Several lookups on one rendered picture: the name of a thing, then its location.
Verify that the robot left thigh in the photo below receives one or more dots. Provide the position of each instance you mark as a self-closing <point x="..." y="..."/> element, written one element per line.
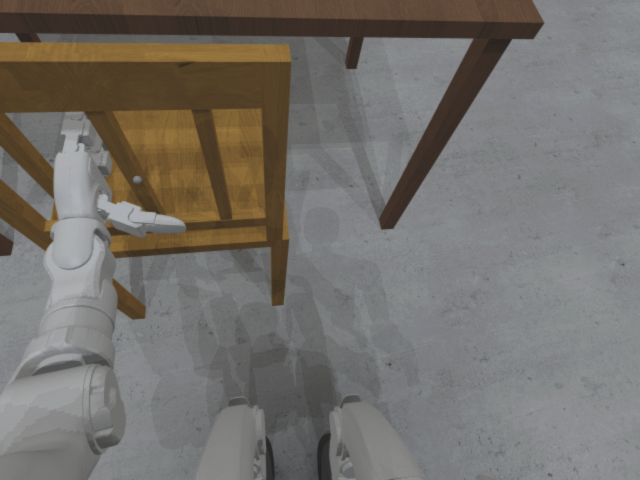
<point x="236" y="438"/>

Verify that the table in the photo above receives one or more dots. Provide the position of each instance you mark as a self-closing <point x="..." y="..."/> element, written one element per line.
<point x="492" y="24"/>

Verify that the robot left hand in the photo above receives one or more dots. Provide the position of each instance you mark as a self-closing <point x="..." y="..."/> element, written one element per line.
<point x="80" y="170"/>

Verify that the chair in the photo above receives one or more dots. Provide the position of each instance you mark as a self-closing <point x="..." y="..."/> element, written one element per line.
<point x="204" y="125"/>

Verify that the right robot shin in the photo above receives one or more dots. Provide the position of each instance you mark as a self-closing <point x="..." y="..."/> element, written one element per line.
<point x="342" y="470"/>

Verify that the left robot upper arm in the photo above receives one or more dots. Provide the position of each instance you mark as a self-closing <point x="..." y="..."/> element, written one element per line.
<point x="56" y="425"/>

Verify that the left robot forearm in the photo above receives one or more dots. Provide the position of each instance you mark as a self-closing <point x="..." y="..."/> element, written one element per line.
<point x="79" y="319"/>

